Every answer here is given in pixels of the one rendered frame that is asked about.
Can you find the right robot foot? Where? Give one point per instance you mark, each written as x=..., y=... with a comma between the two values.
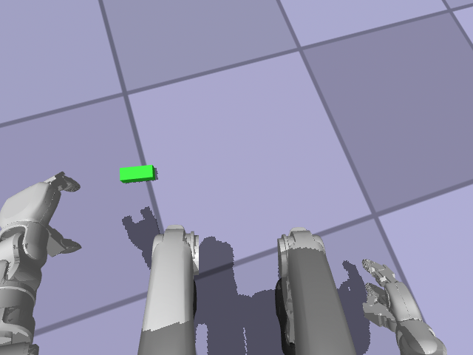
x=288, y=348

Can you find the left robot arm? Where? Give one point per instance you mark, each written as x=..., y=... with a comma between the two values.
x=23, y=252

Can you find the right robot hand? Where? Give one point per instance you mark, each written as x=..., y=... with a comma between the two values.
x=390, y=306

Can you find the small box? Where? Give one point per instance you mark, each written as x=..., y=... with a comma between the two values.
x=137, y=173

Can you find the right robot arm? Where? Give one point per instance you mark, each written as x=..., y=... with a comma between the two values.
x=417, y=338

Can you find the left robot hand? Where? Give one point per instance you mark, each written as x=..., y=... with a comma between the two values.
x=37, y=204

